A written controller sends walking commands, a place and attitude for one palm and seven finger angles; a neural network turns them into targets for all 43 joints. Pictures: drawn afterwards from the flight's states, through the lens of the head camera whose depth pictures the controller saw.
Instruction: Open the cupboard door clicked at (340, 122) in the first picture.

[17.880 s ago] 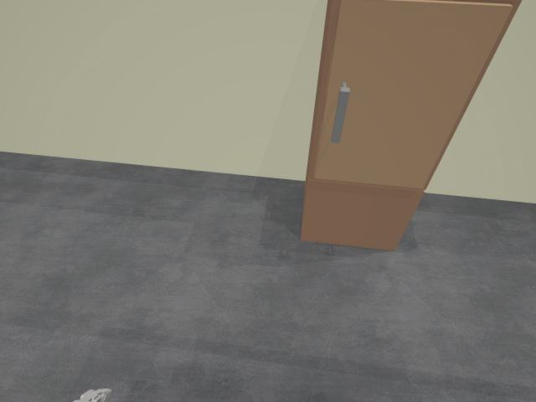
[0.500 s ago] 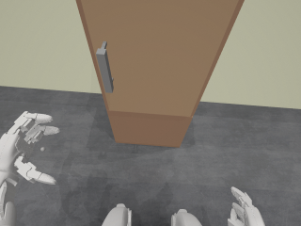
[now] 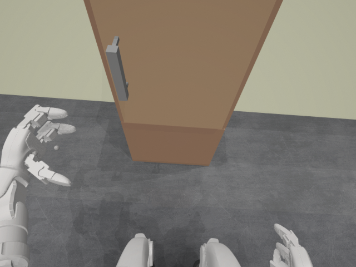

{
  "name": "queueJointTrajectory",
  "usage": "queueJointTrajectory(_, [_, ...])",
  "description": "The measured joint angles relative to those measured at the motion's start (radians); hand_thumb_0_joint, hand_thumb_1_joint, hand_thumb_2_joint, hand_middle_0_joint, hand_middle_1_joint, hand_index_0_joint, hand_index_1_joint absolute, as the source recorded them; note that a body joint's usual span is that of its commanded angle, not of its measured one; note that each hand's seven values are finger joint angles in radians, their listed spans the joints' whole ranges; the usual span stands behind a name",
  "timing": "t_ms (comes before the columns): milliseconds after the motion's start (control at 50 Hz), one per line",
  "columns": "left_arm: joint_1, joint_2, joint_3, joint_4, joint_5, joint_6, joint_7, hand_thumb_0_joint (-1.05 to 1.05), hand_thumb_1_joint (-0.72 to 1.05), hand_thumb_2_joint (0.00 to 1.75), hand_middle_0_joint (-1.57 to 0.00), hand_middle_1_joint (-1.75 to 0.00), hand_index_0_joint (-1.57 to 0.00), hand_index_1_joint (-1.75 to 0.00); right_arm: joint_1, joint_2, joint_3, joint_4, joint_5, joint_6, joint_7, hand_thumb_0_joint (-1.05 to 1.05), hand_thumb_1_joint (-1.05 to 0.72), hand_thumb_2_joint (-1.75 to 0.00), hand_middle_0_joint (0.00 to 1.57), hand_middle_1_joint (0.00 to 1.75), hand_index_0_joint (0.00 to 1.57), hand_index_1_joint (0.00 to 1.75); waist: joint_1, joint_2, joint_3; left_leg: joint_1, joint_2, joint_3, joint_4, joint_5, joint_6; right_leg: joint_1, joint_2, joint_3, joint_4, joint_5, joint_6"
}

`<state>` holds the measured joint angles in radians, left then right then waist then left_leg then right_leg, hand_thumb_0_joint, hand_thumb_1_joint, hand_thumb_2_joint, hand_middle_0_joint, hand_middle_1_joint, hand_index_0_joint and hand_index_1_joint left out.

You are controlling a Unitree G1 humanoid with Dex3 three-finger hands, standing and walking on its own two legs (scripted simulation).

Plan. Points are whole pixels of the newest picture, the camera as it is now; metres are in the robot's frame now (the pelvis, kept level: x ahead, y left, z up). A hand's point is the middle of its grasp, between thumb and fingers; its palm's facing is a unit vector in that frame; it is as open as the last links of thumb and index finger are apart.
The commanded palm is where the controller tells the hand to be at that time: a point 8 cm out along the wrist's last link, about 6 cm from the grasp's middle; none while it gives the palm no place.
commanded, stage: move the hooked fingers beside the handle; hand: left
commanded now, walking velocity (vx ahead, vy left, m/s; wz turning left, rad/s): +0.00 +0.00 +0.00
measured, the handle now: (120, 70) +0.59 +0.18 +0.04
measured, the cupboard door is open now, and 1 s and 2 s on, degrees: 0 0 0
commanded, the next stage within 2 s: none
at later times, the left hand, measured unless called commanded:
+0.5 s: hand (71, 117) +0.42 +0.26 +0.05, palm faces -0.03 -1.00 -0.03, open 14.0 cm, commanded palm +0.41 +0.31 +0.05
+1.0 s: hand (87, 90) +0.51 +0.25 +0.05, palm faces -0.03 -1.00 -0.02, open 14.0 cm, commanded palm +0.50 +0.29 +0.05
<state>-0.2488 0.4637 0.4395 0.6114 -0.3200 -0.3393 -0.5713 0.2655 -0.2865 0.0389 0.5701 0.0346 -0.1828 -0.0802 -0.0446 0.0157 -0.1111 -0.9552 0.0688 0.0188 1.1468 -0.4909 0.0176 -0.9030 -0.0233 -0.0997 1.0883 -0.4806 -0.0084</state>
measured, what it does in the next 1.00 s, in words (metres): stands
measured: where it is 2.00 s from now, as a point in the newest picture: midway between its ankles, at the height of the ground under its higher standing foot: outside the picture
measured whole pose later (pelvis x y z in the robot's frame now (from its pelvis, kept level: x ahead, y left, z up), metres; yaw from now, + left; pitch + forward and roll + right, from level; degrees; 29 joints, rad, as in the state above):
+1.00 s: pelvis +0.01 +0.01 -0.02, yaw -2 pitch +25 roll -4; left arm -0.85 0.66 0.51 1.15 -0.12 -0.38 -0.45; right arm 0.35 -0.29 0.05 0.62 0.00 0.02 -0.04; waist -0.17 0.02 -0.11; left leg -1.14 0.09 0.03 1.21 -0.51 0.03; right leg -1.09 0.00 -0.08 1.13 -0.48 0.00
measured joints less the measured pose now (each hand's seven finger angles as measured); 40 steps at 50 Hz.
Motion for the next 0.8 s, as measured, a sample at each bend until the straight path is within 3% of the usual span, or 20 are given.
queueJointTrajectory(340, [-0.155,0.002,0.004,0.145,0.058,-0.033,0.063,-0.01,-0.5,0.3,-0.3,-1.2,-0.3,-1.2,0.05,0.001,-0.012,0.033,-0.009,0.067,0.024,0.01,-0.91,-0.89,0.2,0.3,0.2,0.3,-0.027,-0.002,-0.008,-0.02,0.0,0.021,-0.012,-0.004,0.01,-0.029,0.0,0.021,-0.011,0.004,0.012])
queueJointTrajectory(640, [-0.392,0.076,0.019,0.374,0.119,-0.056,0.081,-0.01,-0.5,0.3,-0.3,-1.2,-0.3,-1.2,0.054,0.001,-0.007,0.049,-0.018,0.127,0.034,0.01,-0.91,-0.89,0.2,0.3,0.2,0.3,-0.057,-0.003,-0.006,-0.087,0.005,0.018,0.022,-0.013,0.013,-0.093,0.005,0.021,0.015,0.001,0.013])
queueJointTrajectory(800, [-0.499,0.123,0.04,0.467,0.168,-0.061,0.112,-0.01,-0.5,0.3,-0.3,-1.2,-0.3,-1.2,0.063,0.001,0.0,0.048,-0.026,0.16,0.038,0.0,-0.91,-0.89,0.2,0.3,0.2,0.3,-0.089,-0.002,0.001,-0.138,0.011,0.017,0.049,-0.019,0.014,-0.143,0.01,0.022,0.037,-0.001,0.013])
